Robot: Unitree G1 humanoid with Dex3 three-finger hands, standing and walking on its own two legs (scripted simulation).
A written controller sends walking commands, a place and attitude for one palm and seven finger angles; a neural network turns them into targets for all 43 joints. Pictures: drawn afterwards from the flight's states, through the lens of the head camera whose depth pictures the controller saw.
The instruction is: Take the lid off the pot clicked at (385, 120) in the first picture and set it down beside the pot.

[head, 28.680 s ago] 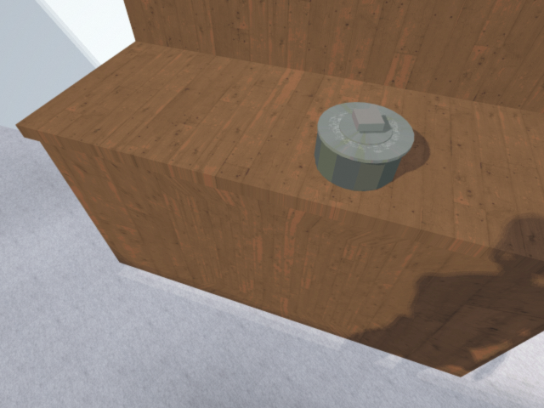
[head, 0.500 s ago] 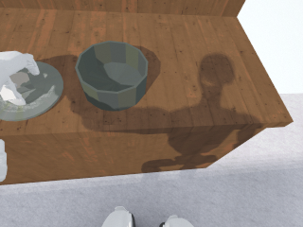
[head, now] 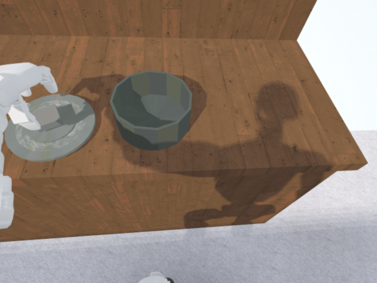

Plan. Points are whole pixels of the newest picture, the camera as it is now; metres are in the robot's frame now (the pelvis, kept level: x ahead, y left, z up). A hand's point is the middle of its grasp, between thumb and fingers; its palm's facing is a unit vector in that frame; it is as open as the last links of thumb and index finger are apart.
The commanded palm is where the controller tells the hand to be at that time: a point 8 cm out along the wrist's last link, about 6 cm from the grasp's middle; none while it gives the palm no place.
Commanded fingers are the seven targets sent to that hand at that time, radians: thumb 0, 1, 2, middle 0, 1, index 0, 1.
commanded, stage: raise the empty hand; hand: left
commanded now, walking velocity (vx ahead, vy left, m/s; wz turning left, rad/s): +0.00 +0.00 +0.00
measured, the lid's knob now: (47, 117) +0.49 +0.32 +0.02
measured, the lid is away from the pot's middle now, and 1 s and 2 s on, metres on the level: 0.25 0.25 0.25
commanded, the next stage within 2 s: draw the hand back to the body in 0.70 s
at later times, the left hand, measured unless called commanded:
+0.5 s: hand (10, 87) +0.46 +0.33 +0.14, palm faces -0.40 -0.09 -0.91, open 11.0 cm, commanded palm +0.49 +0.32 +0.22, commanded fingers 0.00 -0.01 0.64 -0.34 -0.87 -0.34 -0.87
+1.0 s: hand (7, 82) +0.46 +0.32 +0.16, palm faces -0.34 -0.12 -0.93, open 11.0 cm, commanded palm +0.45 +0.32 +0.22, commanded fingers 0.00 -0.01 0.64 -0.34 -0.87 -0.34 -0.87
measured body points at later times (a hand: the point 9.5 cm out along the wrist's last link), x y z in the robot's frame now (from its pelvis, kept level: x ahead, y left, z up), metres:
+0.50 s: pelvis +0.00 +0.01 +0.01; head +0.07 +0.04 +0.45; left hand +0.48 +0.33 +0.19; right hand +0.02 -0.28 -0.10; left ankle +0.04 +0.04 -0.72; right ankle -0.02 -0.16 -0.72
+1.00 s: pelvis +0.00 +0.02 +0.01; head +0.06 +0.04 +0.46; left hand +0.47 +0.33 +0.21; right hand +0.04 -0.26 -0.10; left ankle +0.04 +0.04 -0.72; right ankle -0.02 -0.16 -0.71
